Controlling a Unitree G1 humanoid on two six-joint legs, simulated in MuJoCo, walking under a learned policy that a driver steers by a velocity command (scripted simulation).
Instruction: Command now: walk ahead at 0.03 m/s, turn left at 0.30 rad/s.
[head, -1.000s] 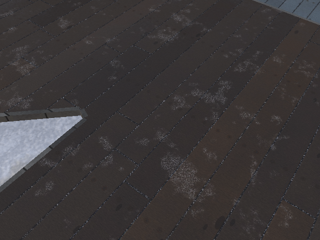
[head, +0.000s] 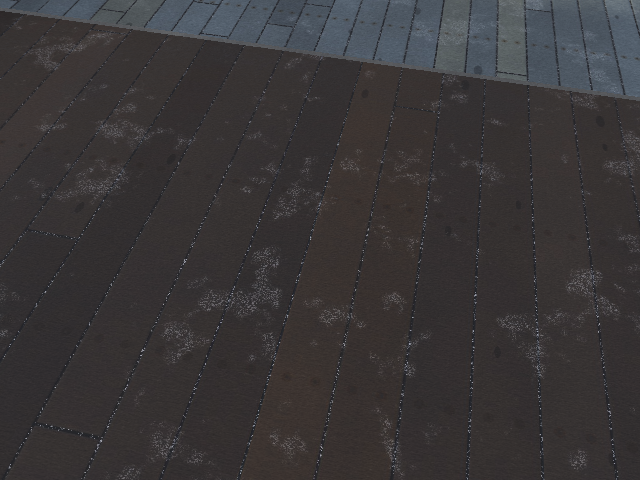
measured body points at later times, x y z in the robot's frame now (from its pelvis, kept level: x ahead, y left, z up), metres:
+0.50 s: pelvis -0.02 -0.03 +0.01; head +0.02 -0.05 +0.46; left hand +0.01 +0.27 -0.09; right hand +0.16 -0.28 -0.13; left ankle -0.07 +0.09 -0.66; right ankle +0.00 -0.12 -0.74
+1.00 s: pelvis +0.04 +0.04 +0.01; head +0.04 +0.06 +0.46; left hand -0.01 +0.30 -0.14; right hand +0.18 -0.20 -0.11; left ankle -0.07 +0.08 -0.74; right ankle +0.13 -0.08 -0.66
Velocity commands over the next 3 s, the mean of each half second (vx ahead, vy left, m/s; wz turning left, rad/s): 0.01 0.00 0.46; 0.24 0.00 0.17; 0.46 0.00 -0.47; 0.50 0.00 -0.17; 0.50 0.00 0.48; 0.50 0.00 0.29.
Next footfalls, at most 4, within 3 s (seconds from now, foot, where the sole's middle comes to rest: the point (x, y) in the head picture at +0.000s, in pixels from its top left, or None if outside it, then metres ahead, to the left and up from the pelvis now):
0.34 right None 0.04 -0.11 -0.77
0.80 left None -0.03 0.10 -0.77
1.26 right None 0.35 0.02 -0.77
1.82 left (239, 406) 0.67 0.18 -0.77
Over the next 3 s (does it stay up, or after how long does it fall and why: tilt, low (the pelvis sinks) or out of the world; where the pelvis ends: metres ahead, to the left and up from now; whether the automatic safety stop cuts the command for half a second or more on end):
stays up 1.09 0.22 0.00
